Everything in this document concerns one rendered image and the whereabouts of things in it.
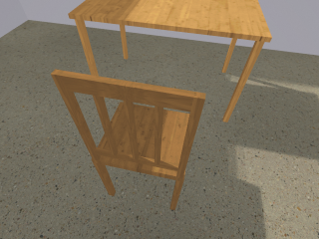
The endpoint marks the chair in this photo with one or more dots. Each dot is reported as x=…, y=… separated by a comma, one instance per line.
x=138, y=138

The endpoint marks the table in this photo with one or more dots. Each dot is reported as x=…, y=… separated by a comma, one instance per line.
x=236, y=19

